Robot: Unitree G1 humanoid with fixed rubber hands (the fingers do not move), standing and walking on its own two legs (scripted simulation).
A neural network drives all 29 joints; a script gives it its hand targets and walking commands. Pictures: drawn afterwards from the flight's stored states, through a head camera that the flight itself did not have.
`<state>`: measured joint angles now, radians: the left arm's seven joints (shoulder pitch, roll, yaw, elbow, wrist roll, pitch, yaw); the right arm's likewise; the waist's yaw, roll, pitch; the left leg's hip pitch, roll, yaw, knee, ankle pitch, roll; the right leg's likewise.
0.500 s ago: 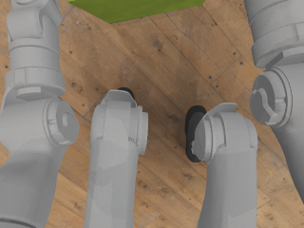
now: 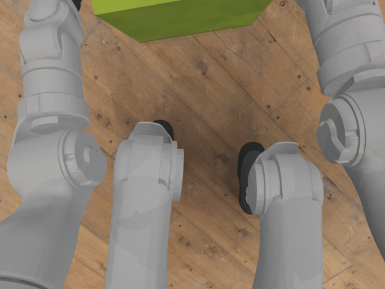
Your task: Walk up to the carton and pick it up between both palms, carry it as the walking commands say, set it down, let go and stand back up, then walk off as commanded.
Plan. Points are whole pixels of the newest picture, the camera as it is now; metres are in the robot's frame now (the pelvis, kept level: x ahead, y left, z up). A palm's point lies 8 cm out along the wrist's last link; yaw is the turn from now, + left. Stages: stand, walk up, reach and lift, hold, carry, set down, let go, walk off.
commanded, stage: set down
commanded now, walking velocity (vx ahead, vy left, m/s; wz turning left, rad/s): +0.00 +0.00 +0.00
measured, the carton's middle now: out of the picture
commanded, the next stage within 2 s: none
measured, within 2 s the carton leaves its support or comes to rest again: neither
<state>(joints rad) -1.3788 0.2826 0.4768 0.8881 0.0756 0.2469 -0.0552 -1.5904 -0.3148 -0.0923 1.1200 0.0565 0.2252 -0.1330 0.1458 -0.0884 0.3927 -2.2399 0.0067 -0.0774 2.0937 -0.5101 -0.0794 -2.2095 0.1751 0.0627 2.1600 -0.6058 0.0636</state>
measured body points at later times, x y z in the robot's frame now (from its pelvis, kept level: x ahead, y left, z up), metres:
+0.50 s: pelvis +0.01 +0.00 +0.00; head +0.38 +0.05 +0.24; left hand +0.50 +0.28 -0.19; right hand +0.59 -0.06 -0.18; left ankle +0.13 +0.15 -0.35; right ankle +0.10 -0.12 -0.35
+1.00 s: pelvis +0.00 +0.01 +0.00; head +0.39 +0.04 +0.23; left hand +0.50 +0.28 -0.21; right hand +0.59 -0.06 -0.20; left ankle +0.13 +0.15 -0.35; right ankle +0.10 -0.12 -0.35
